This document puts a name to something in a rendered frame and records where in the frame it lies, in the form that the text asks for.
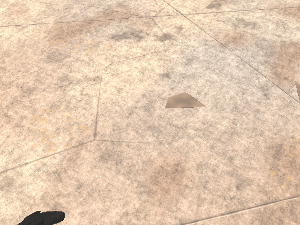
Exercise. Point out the left robot hand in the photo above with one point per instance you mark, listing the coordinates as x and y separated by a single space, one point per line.
44 218

